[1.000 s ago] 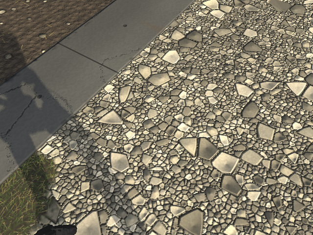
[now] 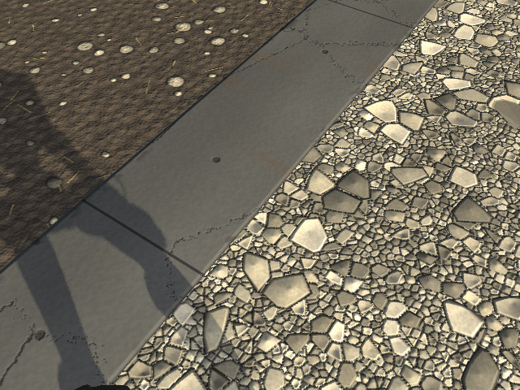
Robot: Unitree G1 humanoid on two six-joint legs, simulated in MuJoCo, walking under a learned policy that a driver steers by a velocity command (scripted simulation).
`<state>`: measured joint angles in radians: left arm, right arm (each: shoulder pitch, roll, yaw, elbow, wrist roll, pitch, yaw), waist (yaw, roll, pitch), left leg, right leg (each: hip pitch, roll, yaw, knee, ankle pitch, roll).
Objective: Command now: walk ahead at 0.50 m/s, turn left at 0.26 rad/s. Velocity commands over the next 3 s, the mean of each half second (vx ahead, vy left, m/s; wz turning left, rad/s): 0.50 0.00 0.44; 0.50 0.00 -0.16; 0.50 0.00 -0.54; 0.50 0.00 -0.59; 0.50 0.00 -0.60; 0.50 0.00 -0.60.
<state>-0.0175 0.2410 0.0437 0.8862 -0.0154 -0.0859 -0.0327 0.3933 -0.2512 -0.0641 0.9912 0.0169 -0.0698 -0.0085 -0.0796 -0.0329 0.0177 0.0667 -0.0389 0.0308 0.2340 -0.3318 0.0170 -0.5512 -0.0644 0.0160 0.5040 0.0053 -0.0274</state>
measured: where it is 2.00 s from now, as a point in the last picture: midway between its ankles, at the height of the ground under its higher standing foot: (242, 191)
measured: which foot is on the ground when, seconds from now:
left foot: down 0.00-0.06, up 0.08-0.56, down 0.58-1.00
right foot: up 0.00-0.02, down 0.04-0.60, up 0.62-1.00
